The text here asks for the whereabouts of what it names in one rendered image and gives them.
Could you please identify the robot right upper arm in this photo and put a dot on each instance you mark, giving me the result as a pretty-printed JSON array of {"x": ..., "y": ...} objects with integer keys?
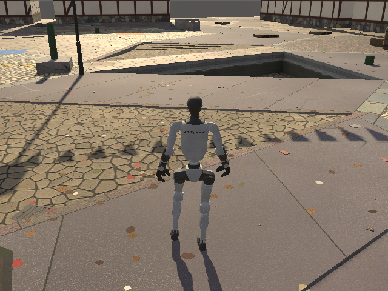
[{"x": 216, "y": 138}]

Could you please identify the left robot thigh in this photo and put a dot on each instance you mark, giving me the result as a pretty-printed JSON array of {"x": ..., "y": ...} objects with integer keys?
[{"x": 179, "y": 177}]

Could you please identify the right robot forearm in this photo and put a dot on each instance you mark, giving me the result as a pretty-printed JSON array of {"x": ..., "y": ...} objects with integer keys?
[{"x": 223, "y": 159}]

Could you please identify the robot right hand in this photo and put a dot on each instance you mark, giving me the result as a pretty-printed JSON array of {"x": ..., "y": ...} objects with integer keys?
[{"x": 220, "y": 168}]

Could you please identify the left robot forearm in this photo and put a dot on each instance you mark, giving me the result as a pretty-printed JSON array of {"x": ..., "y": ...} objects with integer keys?
[{"x": 164, "y": 160}]

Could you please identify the robot left hand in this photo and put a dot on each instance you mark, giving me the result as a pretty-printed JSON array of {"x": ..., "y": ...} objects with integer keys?
[{"x": 163, "y": 173}]

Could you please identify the robot left foot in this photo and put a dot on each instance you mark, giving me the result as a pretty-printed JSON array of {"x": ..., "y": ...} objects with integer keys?
[{"x": 174, "y": 235}]

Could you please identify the robot left upper arm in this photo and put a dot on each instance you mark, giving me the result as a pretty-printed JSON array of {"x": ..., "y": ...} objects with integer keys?
[{"x": 175, "y": 127}]

